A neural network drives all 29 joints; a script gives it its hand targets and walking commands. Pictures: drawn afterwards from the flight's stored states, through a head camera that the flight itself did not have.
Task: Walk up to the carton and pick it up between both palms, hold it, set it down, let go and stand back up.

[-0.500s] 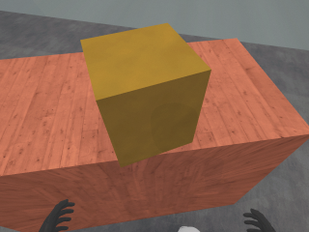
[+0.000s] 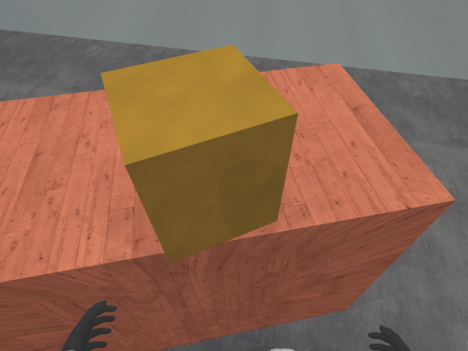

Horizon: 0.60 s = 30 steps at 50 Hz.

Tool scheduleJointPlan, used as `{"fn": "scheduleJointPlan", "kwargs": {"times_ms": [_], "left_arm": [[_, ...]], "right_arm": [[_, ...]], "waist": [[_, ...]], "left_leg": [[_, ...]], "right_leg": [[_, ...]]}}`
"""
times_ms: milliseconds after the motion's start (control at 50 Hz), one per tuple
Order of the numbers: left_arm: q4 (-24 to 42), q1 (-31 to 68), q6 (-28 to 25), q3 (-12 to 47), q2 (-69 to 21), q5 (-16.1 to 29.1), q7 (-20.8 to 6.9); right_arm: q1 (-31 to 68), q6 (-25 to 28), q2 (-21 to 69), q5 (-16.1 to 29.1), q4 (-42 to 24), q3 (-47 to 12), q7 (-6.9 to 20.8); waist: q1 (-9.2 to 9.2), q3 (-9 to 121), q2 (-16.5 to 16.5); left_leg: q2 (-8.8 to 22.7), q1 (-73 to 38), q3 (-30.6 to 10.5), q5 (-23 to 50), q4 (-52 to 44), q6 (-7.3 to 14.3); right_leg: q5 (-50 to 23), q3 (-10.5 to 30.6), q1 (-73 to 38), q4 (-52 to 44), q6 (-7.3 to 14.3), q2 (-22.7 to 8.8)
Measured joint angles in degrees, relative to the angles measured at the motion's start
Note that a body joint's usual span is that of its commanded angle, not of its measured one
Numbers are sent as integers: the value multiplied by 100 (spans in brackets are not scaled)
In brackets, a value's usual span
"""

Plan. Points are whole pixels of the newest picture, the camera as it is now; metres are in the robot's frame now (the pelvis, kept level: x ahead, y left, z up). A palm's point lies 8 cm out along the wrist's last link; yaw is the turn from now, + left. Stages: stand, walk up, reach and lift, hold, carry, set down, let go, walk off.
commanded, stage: walk up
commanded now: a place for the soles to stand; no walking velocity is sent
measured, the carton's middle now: (200, 156) +0.39 +0.07 +0.13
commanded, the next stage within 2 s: reach and lift in 0.36 s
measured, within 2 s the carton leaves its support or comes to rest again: neither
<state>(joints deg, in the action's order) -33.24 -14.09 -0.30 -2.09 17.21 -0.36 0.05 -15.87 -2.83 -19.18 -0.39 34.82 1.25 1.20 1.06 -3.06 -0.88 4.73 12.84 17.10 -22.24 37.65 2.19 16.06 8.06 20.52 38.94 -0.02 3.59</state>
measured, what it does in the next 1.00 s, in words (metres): stands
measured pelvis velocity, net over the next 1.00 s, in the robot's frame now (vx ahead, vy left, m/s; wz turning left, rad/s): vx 0.01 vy -0.03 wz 0.15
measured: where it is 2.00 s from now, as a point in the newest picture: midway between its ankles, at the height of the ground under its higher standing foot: outside the picture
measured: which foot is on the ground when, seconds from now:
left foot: down 0.00-1.00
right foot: down 0.00-1.00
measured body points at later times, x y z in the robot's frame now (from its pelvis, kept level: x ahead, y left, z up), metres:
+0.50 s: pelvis -0.01 +0.00 -0.01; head +0.02 -0.02 +0.44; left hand +0.16 +0.27 -0.09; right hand +0.14 -0.29 -0.11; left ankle -0.01 +0.08 -0.72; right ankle +0.05 -0.12 -0.72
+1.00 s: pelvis +0.01 -0.03 +0.03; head -0.01 -0.03 +0.48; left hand +0.18 +0.24 +0.00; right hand +0.21 -0.25 -0.02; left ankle -0.01 +0.08 -0.72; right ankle +0.05 -0.12 -0.72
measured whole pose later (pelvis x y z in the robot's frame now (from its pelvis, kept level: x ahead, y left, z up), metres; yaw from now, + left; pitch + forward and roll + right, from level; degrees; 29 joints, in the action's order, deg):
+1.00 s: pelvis +0.01 -0.03 +0.03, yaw +8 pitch -7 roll +1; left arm -13.5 -13.0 13.6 -1.2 12.7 0.1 4.2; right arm -19.8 1.8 -13.0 2.3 20.5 4.6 4.6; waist 0.4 -3.8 1.3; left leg 1.5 -1.0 8.7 -10.8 16.6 0.1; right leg 9.6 -0.8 3.9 20.0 1.7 0.7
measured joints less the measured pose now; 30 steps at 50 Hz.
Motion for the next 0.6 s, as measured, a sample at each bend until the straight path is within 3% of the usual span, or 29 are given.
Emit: {"fn": "scheduleJointPlan", "kwargs": {"times_ms": [380,440,480,520,600], "left_arm": [[-70,39,25,20,0,-7,-10],[-401,615,783,138,-74,-151,193],[-310,965,1198,188,-188,-161,273],[-7,1163,1449,239,-287,-99,262],[624,1224,1631,198,-472,-173,268]], "right_arm": [[-132,-2,-6,-2,0,46,-25],[86,822,72,-189,745,445,251],[348,1157,73,-284,1077,677,334],[616,1336,91,-323,1119,811,306],[878,1427,193,-169,875,710,271]], "waist": [[6,22,21],[100,12,-39],[99,-118,-80],[80,-288,-103],[91,-484,-25]], "left_leg": [[40,6,-29,-7,3,-50],[-85,274,-338,28,126,-20],[-140,444,-499,4,313,4],[-131,497,-563,-26,430,9],[-126,224,-615,92,195,-22]], "right_leg": [[15,-30,-3,-9,47,36],[109,-374,118,104,240,-162],[164,-523,195,232,156,-256],[158,-581,198,277,23,-269],[52,-636,-106,23,28,-251]]}}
